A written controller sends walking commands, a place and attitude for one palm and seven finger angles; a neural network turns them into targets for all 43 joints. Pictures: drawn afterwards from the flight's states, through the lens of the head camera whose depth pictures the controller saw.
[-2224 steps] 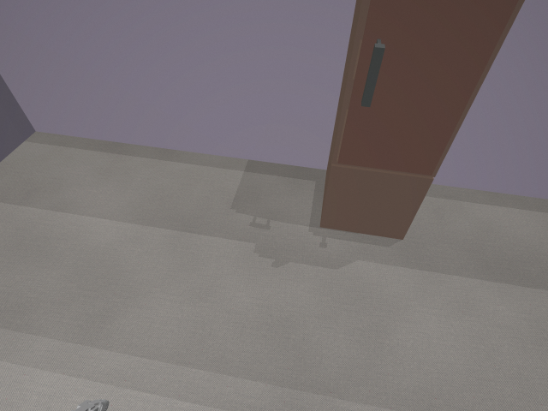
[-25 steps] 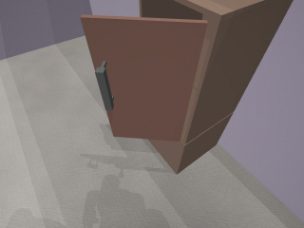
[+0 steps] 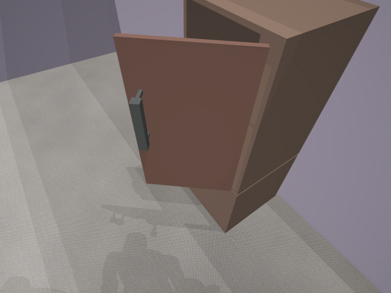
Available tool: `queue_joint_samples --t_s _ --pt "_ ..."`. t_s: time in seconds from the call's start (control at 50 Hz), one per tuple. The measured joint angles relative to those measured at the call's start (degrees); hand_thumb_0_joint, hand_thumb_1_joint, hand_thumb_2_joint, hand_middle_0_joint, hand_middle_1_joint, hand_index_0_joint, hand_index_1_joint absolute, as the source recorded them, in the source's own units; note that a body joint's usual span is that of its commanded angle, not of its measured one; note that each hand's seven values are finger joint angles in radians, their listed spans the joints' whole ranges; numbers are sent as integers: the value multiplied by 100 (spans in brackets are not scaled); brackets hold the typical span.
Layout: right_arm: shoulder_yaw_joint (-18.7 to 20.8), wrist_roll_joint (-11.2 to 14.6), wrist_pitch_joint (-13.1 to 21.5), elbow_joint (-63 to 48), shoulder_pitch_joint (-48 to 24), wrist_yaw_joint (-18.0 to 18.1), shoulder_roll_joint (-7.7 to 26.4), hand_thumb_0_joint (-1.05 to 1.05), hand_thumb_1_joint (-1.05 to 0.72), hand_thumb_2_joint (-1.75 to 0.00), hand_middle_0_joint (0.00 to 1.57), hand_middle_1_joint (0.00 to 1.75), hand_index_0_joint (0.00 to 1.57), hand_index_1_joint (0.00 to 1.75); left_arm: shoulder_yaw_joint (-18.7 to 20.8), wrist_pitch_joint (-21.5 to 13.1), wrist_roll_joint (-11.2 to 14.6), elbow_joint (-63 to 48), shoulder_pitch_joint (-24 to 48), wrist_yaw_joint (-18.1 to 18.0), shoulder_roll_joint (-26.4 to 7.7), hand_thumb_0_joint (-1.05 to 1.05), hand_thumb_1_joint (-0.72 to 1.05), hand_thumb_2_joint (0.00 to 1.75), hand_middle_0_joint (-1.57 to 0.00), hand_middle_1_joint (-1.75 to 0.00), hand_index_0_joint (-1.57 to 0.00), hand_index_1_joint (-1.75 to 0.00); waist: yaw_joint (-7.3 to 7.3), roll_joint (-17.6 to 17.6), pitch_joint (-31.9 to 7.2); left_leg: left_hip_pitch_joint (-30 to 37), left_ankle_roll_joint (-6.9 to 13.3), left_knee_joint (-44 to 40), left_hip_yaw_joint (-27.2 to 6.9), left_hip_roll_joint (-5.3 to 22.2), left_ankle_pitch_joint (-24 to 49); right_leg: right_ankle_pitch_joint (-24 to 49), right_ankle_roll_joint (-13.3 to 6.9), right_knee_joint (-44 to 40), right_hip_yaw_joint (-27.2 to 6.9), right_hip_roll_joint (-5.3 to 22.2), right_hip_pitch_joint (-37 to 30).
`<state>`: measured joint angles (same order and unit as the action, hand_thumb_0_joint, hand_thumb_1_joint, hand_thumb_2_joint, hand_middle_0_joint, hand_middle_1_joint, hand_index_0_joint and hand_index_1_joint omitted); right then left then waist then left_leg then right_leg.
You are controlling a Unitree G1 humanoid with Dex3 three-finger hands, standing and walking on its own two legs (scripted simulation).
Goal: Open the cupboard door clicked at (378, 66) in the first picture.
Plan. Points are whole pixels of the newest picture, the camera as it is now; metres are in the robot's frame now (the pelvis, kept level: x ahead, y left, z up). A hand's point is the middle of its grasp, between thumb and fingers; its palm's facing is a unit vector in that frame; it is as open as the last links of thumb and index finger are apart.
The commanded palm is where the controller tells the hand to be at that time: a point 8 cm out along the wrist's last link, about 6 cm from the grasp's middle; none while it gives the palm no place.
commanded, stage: come to a stop and stand still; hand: left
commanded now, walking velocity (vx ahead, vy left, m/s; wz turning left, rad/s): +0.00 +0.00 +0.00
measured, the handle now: (142, 121) +0.54 +0.20 +0.02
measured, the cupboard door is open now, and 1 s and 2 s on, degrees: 49 49 49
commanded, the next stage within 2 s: look again from close up in 0.20 s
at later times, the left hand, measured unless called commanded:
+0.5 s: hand out of the picture +0.03 +0.18 -0.17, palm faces +0.02 -0.98 -0.22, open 7.3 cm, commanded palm none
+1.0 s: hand out of the picture +0.13 +0.20 -0.10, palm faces +0.24 -0.95 -0.21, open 7.3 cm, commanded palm +0.13 +0.23 -0.06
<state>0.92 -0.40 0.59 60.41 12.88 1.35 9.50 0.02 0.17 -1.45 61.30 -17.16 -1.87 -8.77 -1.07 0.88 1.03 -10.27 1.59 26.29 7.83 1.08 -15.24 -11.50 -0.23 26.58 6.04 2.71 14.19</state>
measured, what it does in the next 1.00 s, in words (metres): stands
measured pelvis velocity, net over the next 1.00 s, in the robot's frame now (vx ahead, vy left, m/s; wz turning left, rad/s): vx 0.02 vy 0.00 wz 0.03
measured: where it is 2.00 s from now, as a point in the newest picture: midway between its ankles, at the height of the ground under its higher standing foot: outside the picture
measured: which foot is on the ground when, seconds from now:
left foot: down 0.00-1.00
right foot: down 0.00-1.00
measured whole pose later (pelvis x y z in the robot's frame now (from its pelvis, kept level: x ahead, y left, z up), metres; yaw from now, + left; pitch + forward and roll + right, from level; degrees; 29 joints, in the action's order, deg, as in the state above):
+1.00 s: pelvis +0.02 +0.00 +0.00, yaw +2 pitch +0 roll +0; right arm 0.0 2.8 12.7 52.5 20.4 3.9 12.0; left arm 0.6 0.2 7.5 19.7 -28.2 -6.0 -10.6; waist 0.3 -1.3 0.1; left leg -11.4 1.4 29.5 6.2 0.5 -18.3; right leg -15.8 -0.2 31.0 7.4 3.8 15.1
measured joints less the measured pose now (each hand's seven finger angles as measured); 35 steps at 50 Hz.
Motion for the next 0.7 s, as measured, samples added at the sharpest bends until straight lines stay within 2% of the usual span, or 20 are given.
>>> queue_joint_samples --t_s 0.08,0.2,0.48,0.7 --pt "-10 -43 -47 -218 140 -74 85 1 -94 -90 20 30 20 30 -92 -37 1 42 -128 14 65 0 91 90 -20 -30 -20 -30 68 -145 -17 -200 19 356 -34 13 -190 -139 -3 271 25 25 152" --pt "-73 -47 10 -196 409 -60 97 1 -94 -90 20 30 20 30 -101 -61 19 85 -159 51 38 0 91 90 -20 -30 -20 -30 101 -248 -75 -89 55 235 -35 -73 -179 -220 40 315 16 102 108" --pt "-214 -37 89 337 492 -53 -151 1 -92 -90 20 30 20 30 -72 -140 63 168 193 4 -22 1 92 90 -20 -30 -20 -30 128 -199 17 224 -1 -120 -20 -77 -83 -212 14 115 5 71 -126" --pt "-176 -30 101 509 387 -18 -184 1 -91 -90 20 30 20 30 -58 -131 63 299 173 -1 1 1 93 90 -20 -30 -20 -30 103 -127 52 334 -36 -217 -11 -34 -84 -199 -8 -3 2 14 -237"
